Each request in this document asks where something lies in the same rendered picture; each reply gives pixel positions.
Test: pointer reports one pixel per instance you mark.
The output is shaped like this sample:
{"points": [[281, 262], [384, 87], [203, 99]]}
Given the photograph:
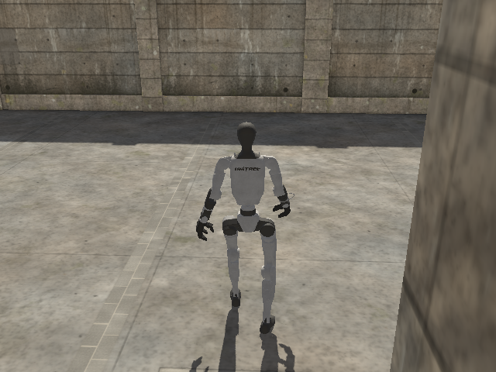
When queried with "robot right forearm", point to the robot right forearm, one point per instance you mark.
{"points": [[284, 200]]}

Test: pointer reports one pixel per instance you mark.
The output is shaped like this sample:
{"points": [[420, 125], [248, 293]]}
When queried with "robot right upper arm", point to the robot right upper arm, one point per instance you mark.
{"points": [[275, 174]]}

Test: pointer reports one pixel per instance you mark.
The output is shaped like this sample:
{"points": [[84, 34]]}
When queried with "robot right foot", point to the robot right foot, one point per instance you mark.
{"points": [[265, 327]]}

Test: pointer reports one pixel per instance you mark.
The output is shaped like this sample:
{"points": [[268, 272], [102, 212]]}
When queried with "robot left upper arm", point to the robot left upper arm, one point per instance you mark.
{"points": [[218, 177]]}

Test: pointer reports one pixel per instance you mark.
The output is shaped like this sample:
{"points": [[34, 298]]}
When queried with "robot right hand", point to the robot right hand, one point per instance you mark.
{"points": [[286, 210]]}

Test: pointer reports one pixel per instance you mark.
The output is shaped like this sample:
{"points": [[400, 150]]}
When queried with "robot left forearm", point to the robot left forearm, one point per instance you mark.
{"points": [[207, 209]]}

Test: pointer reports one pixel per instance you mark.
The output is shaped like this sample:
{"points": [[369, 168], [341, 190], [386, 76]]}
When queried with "left robot thigh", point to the left robot thigh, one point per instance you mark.
{"points": [[230, 230]]}

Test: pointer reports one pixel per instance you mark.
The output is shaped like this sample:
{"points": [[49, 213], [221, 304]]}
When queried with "robot left hand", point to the robot left hand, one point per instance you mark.
{"points": [[200, 229]]}

